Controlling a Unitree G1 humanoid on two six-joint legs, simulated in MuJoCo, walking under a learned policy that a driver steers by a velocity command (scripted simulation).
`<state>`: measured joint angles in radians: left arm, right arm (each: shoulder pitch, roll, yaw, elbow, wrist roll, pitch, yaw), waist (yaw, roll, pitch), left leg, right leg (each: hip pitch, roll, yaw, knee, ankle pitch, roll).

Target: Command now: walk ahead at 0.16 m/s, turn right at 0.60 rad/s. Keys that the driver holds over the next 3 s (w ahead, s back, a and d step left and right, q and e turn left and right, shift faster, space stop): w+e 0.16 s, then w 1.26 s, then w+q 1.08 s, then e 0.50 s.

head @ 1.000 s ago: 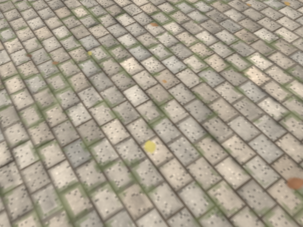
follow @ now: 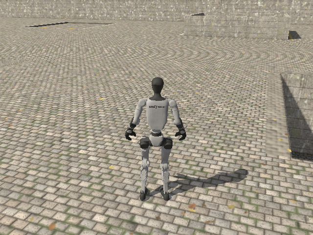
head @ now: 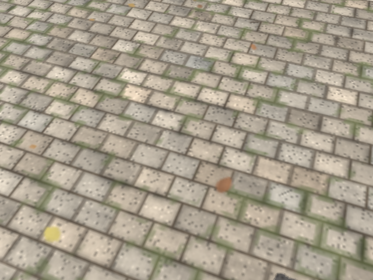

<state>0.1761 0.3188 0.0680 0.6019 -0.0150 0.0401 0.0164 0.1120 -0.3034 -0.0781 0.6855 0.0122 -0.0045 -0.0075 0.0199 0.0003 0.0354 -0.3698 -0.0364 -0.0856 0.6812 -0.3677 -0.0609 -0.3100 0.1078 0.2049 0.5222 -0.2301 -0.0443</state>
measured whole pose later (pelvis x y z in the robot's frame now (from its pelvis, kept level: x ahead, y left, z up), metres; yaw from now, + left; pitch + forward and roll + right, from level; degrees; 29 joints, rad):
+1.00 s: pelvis +0.42 -0.10 -0.01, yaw -12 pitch +2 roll -2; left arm 0.42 0.30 0.06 0.83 -0.02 -0.05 0.00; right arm 0.04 -0.27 -0.02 0.65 0.01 -0.09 0.06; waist 0.08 0.03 0.03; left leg -0.55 0.03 0.02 0.51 0.00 0.06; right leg 0.11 0.04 -0.01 0.27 -0.42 -0.01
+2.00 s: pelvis +0.96 -0.21 -0.01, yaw +4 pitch +1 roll -3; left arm 0.30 0.29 0.07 0.86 -0.01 -0.07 0.00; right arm 0.10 -0.27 -0.05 0.67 0.02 -0.02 0.05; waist 0.08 0.03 0.05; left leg -0.62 0.10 0.02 0.66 -0.05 0.04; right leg 0.09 0.00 -0.26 0.24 -0.33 0.02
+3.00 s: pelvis +1.39 -0.10 +0.00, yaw +14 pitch +1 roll -1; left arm 0.22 0.32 0.08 0.79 -0.03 0.02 0.02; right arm 0.11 -0.28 -0.05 0.65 0.00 -0.01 -0.03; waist 0.05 0.00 0.04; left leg -0.32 -0.02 -0.10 0.49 -0.21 -0.04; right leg -0.30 0.11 0.18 0.49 -0.19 -0.01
